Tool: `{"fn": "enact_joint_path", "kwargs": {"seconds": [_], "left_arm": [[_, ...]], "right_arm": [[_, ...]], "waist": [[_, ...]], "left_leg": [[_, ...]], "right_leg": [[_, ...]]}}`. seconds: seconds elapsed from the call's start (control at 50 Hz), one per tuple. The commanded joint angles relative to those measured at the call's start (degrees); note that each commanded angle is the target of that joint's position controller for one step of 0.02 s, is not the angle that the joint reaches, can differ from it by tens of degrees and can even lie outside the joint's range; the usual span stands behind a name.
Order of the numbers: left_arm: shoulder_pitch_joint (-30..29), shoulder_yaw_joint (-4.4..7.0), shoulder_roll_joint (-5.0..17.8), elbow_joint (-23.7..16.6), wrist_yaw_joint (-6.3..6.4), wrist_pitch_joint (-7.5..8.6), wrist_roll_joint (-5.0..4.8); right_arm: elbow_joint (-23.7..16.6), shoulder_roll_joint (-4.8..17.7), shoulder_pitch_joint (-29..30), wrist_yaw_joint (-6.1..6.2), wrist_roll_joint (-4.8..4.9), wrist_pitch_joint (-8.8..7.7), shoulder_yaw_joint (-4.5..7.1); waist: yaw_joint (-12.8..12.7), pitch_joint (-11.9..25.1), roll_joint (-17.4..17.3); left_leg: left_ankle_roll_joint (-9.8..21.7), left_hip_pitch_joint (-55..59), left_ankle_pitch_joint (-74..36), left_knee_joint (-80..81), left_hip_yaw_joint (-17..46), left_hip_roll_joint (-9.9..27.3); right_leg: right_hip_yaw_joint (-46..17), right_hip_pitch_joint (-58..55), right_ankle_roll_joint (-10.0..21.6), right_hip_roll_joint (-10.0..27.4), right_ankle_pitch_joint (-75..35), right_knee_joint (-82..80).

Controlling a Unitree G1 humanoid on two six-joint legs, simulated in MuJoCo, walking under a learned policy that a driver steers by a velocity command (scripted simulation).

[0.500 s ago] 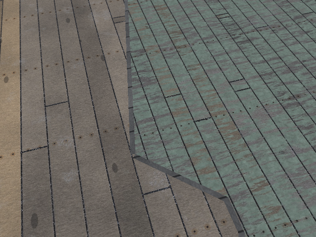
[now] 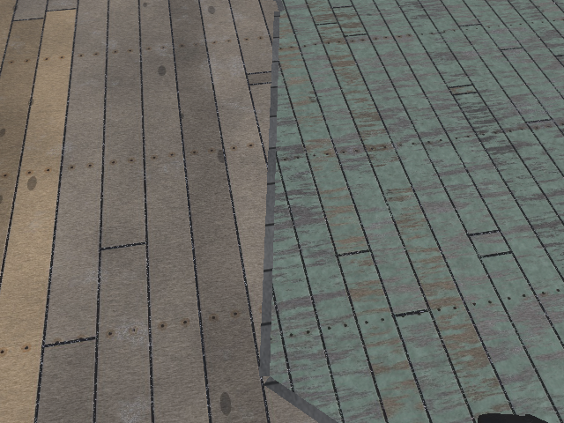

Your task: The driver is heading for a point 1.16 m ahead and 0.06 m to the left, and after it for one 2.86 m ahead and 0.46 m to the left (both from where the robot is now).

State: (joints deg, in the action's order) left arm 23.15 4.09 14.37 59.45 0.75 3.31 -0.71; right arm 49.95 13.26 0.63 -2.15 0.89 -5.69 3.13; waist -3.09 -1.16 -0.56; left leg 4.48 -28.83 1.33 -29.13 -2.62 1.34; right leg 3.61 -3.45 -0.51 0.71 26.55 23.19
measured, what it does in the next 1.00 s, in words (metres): walks ahead: right foot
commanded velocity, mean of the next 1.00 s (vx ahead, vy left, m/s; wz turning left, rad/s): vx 0.50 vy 0.00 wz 0.00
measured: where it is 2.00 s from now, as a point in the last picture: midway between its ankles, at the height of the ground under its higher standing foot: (307, 194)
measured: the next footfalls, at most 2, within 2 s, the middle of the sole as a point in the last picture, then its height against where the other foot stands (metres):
right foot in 0.54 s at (365, 422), level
left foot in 1.10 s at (266, 298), level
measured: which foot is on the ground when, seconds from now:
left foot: down 0.00-0.54, up 0.56-1.00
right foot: up 0.00-0.52, down 0.54-1.00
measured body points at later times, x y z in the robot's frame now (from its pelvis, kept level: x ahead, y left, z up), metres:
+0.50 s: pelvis +0.27 -0.01 +0.01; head +0.30 -0.01 +0.46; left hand +0.48 +0.22 -0.09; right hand +0.23 -0.28 -0.13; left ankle +0.13 +0.11 -0.72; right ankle +0.44 -0.14 -0.70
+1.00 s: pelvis +0.54 -0.03 +0.02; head +0.56 -0.03 +0.47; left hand +0.52 +0.24 -0.12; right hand +0.74 -0.27 -0.09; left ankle +0.73 +0.12 -0.68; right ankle +0.43 -0.13 -0.72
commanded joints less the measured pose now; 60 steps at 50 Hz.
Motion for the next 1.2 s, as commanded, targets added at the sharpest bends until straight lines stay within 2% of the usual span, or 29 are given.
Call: {"fn": "enact_joint_path", "kwargs": {"seconds": [0.02, 0.04, 0.06, 0.1, 0.14, 0.24, 0.34, 0.46, 0.5, 0.54, 0.56, 0.58, 0.6, 0.62, 0.64, 0.68, 0.72, 0.76, 0.8, 0.88, 0.98, 1.04, 1.08, 1.1, 1.12, 1.14, 1.16, 1.18, 1.2], "left_arm": [[5.1, -1.6, -1.3, -4.6, -0.39, 1.72, 0.53], [1.5, -0.52, 4.2, -4.2, -0.74, 3.18, -0.94], [-3.9, 0.26, 7.1, -6.0, -0.91, 4.02, -2.1], [-9.0, 0.82, 6.9, -7.0, -0.04, 3.93, -0.74], [-6.2, 0.93, 4.9, -6.6, 0.15, 2.32, -0.6], [-12.9, 0.9, 3.7, -9.1, 0.34, 1.05, 0.38], [-22.2, 0.22, 2.4, -11.5, -0.66, 1.58, 0.04], [-29.5, -0.33, 3.3, -14.8, -2.6, 2.3, -0.6], [-26.2, 0.31, 5.1, -14.5, -2.95, 2.64, -0.63], [-11.1, 2.66, 9.4, -9.9, -2.52, 2.71, -0.19], [-0.3, 3.88, 14.0, -7.8, -1.9, 2.55, 0.58], [1.8, 4.14, 16.3, -6.5, -2.36, 2.28, 0.41], [0.7, 2.51, 10.7, -7.1, -2.37, 2.32, -0.02], [-4.3, 1.79, 8.4, -8.2, -2.13, 2.49, -0.07], [-8.7, 1.28, 7.3, -9.2, -2.12, 2.57, 0.32], [-12.1, 0.63, 5.4, -9.4, -2.35, 2.9, 1.49], [-11.7, 0.57, 5.2, -8.6, -2.39, 3.13, 1.14], [-10.3, 1.06, 7.4, -7.9, -1.7, 3.21, 1.06], [-8.4, 1.25, 8.0, -7.2, -1.03, 2.95, 0.9], [-5.2, 1.18, 8.2, -6.0, -0.45, 2.57, 0.27], [-0.5, 1.53, 8.7, -3.3, -0.3, 1.61, -0.3], [-1.3, 2.07, 9.9, -2.9, 0.04, 0.77, -0.48], [-3.4, 1.76, 9.3, -3.4, 0.12, 0.2, -0.52], [-3.4, 0.84, 7.4, -4.7, 0.21, 0.13, 0.23], [3.3, -1.23, 0.5, -5.3, -0.4, 1.32, 0.54], [0.8, -0.57, 3.8, -4.7, -0.69, 2.77, -0.17], [-4.4, 0.55, 7.7, -6.4, -0.95, 3.61, -1.76], [-7.5, 0.54, 7.8, -7.2, -0.65, 3.82, -1.92], [-9.0, 0.87, 7.5, -7.3, -0.22, 3.56, -1.07]], "right_arm": [[4.4, 17.4, -25.4, 0.53, -0.8, 0.1, 5.02], [4.0, 12.4, -24.6, 0.5, -0.16, 0.05, 3.52], [3.0, 9.8, -19.6, 0.73, 0.03, -0.19, 2.79], [1.7, 7.0, -12.4, 0.51, -1.09, -0.48, 1.82], [1.9, 5.6, -10.9, 0.34, -1.69, -0.85, 1.32], [3.6, 9.5, -15.3, 1.98, -1.2, -0.77, 2.13], [5.1, 9.1, -19.9, 2.56, -0.33, -0.27, 1.88], [7.7, 10.0, -24.5, 2.78, 0.12, 1.26, 2.37], [7.5, 11.0, -23.0, 2.97, 0.2, 1.76, 2.74], [6.6, 9.9, -20.7, 3.02, 0.18, 2.19, 2.25], [5.0, 7.9, -21.2, 3.06, -0.98, 2.09, 1.29], [5.1, 0.4, -28.0, 2.37, -0.61, 0.72, -0.74], [5.4, 6.8, -23.8, 2.09, 0.75, -0.56, 0.63], [3.7, 9.2, -18.5, 1.91, 1.83, -1.36, 1.31], [3.3, 8.9, -15.8, 2.29, 1.67, -1.49, 1.32], [3.4, 7.4, -16.2, 2.65, 0.41, -0.52, 1.82], [3.6, 5.4, -17.1, 2.8, 0.43, 0.85, 1.72], [2.5, 5.0, -14.3, 2.98, -0.04, 1.52, 1.65], [1.1, 5.2, -10.2, 2.82, -0.61, 1.46, 1.71], [-0.7, 3.9, -2.9, 2.05, -0.35, 1.05, 1.14], [-3.5, 4.3, 4.4, 0.74, 0.29, 0.69, 0.58], [-4.0, 6.3, 2.6, -0.01, 0.43, 0.1, 1.11], [-0.3, 9.8, -9.8, 0.25, 0.1, -0.03, 3.12], [2.4, 13.9, -20.7, 0.77, -0.54, 0.01, 4.55], [3.9, 18.7, -26.2, 0.81, -0.75, 0.44, 5.65], [3.6, 13.8, -26.1, 0.66, -0.35, 0.41, 3.98], [2.8, 11.1, -21.1, 0.75, -0.14, 0.19, 3.09], [1.5, 9.5, -16.2, 0.79, -0.37, 0.08, 2.5], [1.0, 7.9, -12.9, 0.63, -1.03, 0.0, 2.01]], "waist": [[7.8, 22.0, -16.2], [9.8, 20.8, -11.7], [9.2, 12.9, -9.3], [5.7, 5.6, -0.9], [2.7, 4.5, -3.6], [3.1, 0.0, -2.2], [6.1, -1.6, -2.5], [7.6, -3.8, -3.4], [4.9, -1.7, -4.8], [-2.5, 7.6, -3.9], [-5.5, 16.5, 3.4], [-1.4, 23.0, 18.5], [-3.3, 20.2, 12.3], [-2.8, 12.4, 9.7], [-1.0, 8.2, 4.6], [2.6, 4.5, 4.3], [4.0, 3.3, 4.3], [4.0, 1.0, 4.4], [3.1, -0.1, 3.2], [1.0, -1.4, 3.5], [-1.1, -3.7, 4.2], [1.3, -2.3, 5.5], [7.8, 5.1, 5.5], [11.4, 13.2, 0.8], [8.8, 20.7, -13.7], [10.1, 22.1, -12.3], [9.3, 14.2, -9.7], [7.7, 9.2, -5.5], [6.0, 5.3, -2.9]], "left_leg": [[15.8, 51.9, 12.9, 7.3, 39.6, 21.3], [14.3, 51.1, 19.2, 11.3, 43.4, 20.3], [11.7, 44.3, 16.7, 11.9, 34.6, 18.6], [9.3, 28.2, 5.9, 14.9, 23.4, 14.5], [9.7, 20.7, 3.5, 18.3, 19.8, 13.3], [10.2, 18.4, 0.4, 23.0, 13.2, 12.5], [6.8, 21.2, -1.5, 22.9, 6.5, 9.0], [6.0, 32.1, -4.9, 17.9, 7.1, 13.4], [4.8, 33.7, -14.7, 13.7, 6.9, 14.1], [2.2, 28.8, -27.6, -3.1, 3.0, 9.6], [0.0, 15.9, -10.4, -22.0, 0.1, 5.8], [-3.0, -6.0, 29.2, -39.7, 2.6, -4.7], [-1.9, -12.6, 31.9, -46.4, 9.5, -1.9], [-0.9, -16.0, 26.8, -47.1, 8.3, 0.9], [-0.9, -13.9, 21.6, -44.7, 6.8, 3.8], [-1.3, -7.8, 16.7, -39.6, 7.0, 6.9], [-1.9, -5.7, 15.7, -35.3, 6.7, 7.8], [-3.1, -8.3, 11.7, -30.2, 6.2, 8.2], [-4.1, -10.7, 5.0, -23.0, 5.8, 8.1], [-4.2, -8.4, -5.9, -9.6, 3.4, 5.6], [-3.0, -9.2, -4.1, -2.2, 2.9, 4.0], [-0.8, -4.7, 2.0, 0.0, 2.2, 2.6], [1.7, 13.4, 2.4, 1.5, -1.0, -1.0], [4.9, 30.7, 1.2, -0.5, 7.1, 6.2], [14.2, 51.4, 12.8, 4.9, 34.1, 19.7], [13.7, 51.8, 18.4, 11.4, 43.5, 20.6], [10.8, 45.3, 18.8, 12.0, 35.3, 18.8], [9.2, 36.8, 14.6, 13.2, 28.2, 16.9], [8.8, 28.6, 10.8, 15.4, 23.5, 15.2]], "right_leg": [[-2.9, 37.6, 1.5, -4.3, 2.5, 46.1], [-10.8, 44.3, 2.6, -2.1, 6.8, 53.7], [-9.8, 48.4, 3.6, 0.9, 2.4, 54.7], [-7.5, 43.8, 3.8, 5.9, -6.7, 48.4], [-8.3, 37.8, 3.6, 7.9, -9.1, 44.6], [-7.2, 43.0, 1.0, 9.0, -19.6, 30.3], [-4.0, 40.9, 0.8, 6.0, -32.4, 14.3], [-3.5, 42.2, 2.8, 4.1, -26.3, 6.5], [-2.4, 36.1, 4.5, 2.4, -22.4, 5.1], [-0.5, 14.1, 7.5, 0.0, -24.1, 4.3], [-13.7, -4.1, 11.5, 11.4, -25.5, 6.0], [-40.6, -20.8, 20.1, 22.5, -13.7, -1.7], [-42.1, -18.9, 17.9, 20.9, -7.1, -5.1], [-33.8, -11.6, 15.5, 19.1, -9.6, -6.1], [-27.6, -3.2, 14.4, 17.1, -15.6, -7.6], [-21.0, 8.0, 14.2, 14.7, -23.5, -10.7], [-17.5, 12.1, 14.5, 13.5, -22.9, -13.9], [-15.1, 13.7, 15.3, 13.7, -24.7, -16.1], [-12.4, 12.6, 14.4, 12.7, -25.7, -17.0], [-6.7, 11.5, 11.9, 9.9, -27.1, -17.2], [-6.7, 3.6, 11.3, 13.0, -26.6, -14.4], [-7.2, -0.4, 9.8, 15.1, -34.9, -9.7], [-3.9, 2.0, 7.5, 11.5, -50.9, 4.5], [-1.1, 12.3, 5.4, 8.1, -41.5, 20.7], [-0.5, 36.4, 1.1, -2.5, -11.2, 43.1], [-9.5, 43.3, 2.1, -2.6, 6.6, 50.8], [-9.7, 48.2, 3.4, 0.7, 3.3, 53.5], [-7.9, 47.3, 3.8, 3.9, -2.2, 51.4], [-7.1, 45.0, 3.8, 5.9, -6.3, 48.0]]}}
Keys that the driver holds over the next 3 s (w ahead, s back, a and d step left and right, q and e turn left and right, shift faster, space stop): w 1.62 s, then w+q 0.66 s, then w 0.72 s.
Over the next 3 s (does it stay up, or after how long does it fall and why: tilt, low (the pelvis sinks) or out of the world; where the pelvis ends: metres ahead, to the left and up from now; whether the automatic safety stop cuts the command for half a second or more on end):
stays up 1.66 0.11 0.03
